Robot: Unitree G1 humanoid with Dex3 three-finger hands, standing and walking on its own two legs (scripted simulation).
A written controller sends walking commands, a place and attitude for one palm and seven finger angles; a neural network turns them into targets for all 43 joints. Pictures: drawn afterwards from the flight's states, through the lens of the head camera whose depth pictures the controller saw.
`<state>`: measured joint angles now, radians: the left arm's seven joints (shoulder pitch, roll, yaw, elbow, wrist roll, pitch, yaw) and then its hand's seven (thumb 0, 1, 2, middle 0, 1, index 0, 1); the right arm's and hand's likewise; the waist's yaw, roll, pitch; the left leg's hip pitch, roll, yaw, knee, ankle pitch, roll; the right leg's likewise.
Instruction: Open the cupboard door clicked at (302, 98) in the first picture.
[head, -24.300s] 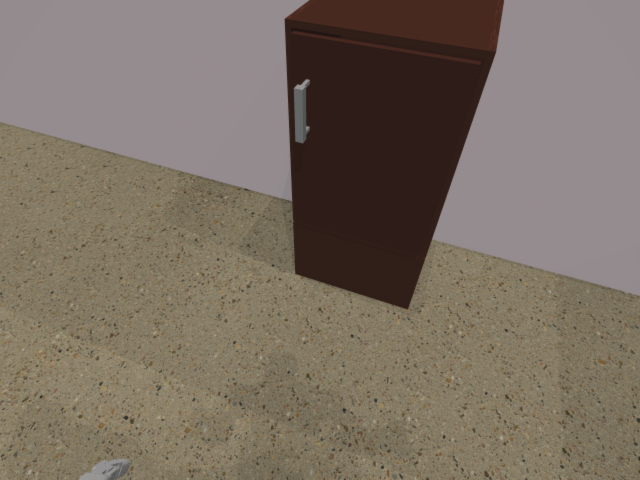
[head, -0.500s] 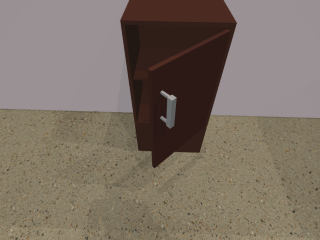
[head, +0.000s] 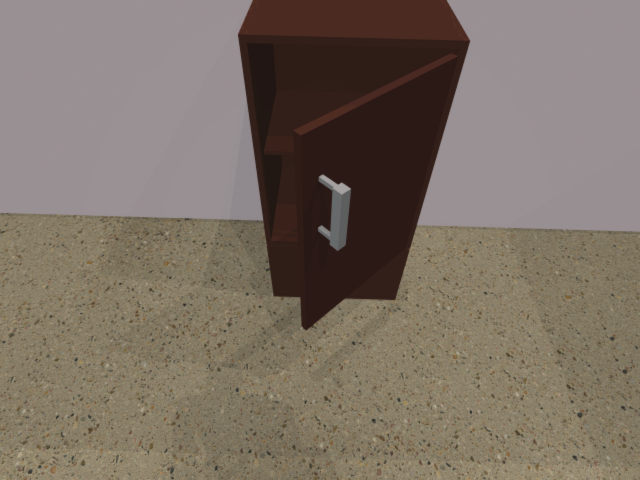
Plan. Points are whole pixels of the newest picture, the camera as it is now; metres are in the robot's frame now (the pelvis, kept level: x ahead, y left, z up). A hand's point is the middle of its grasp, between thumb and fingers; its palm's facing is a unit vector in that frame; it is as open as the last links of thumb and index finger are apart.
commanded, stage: look to check the result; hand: left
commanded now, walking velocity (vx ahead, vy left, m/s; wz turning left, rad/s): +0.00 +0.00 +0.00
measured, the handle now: (331, 212) +0.56 +0.01 -0.02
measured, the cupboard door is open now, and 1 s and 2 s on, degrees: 45 45 45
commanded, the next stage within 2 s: walk to a spot facing it in 0.42 s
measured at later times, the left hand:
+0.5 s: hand out of the picture -0.02 +0.13 -0.18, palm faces +0.06 -0.99 -0.15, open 7.4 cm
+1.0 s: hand out of the picture +0.09 +0.17 -0.18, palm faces -0.11 -0.96 -0.24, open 7.4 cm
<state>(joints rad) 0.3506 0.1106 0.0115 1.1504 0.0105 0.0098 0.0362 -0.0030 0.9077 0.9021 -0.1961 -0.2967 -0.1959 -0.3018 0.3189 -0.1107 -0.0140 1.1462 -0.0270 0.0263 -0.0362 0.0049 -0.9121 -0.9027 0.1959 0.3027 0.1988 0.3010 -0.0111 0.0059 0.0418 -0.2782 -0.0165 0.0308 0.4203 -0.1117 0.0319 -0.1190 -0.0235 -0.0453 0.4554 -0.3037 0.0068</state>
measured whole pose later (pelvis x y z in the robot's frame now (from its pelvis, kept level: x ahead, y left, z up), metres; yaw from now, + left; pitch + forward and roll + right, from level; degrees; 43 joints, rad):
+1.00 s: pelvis +0.02 -0.02 -0.01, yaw -11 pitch +0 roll +1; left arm 0.21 0.19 0.10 1.03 0.02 0.06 0.00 0.00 0.91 0.90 -0.20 -0.30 -0.20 -0.30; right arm 0.20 -0.18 -0.05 1.02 -0.04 0.01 -0.06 0.00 -0.91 -0.90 0.20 0.30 0.20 0.30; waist 0.01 0.01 0.11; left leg -0.30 0.11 0.19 0.55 -0.24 -0.01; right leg -0.34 0.01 -0.02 0.88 -0.54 -0.01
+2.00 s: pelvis +0.04 -0.07 -0.01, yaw -45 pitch +0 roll +0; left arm 0.15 0.23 0.07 0.88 0.02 0.03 0.00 0.00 0.91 0.90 -0.20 -0.30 -0.20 -0.30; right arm 0.22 -0.26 -0.07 0.93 -0.02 0.08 -0.03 0.01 -0.91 -0.90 0.20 0.30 0.20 0.30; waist -0.01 0.03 0.12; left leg -0.43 0.10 0.06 1.10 -0.51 -0.06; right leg -0.32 0.01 -0.02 0.62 -0.29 -0.03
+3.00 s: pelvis +0.13 -0.26 -0.02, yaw -78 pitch +0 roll -1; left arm 0.36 0.20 0.07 1.04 0.02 -0.01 -0.02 0.00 0.90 0.90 -0.20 -0.30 -0.20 -0.30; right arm 0.14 -0.21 -0.04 0.88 -0.04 -0.06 0.01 0.01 -0.91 -0.90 0.20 0.30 0.20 0.30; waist 0.03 -0.04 0.06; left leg -0.44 0.07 0.09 0.64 -0.18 0.00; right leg -0.12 0.02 0.06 0.71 -0.51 -0.01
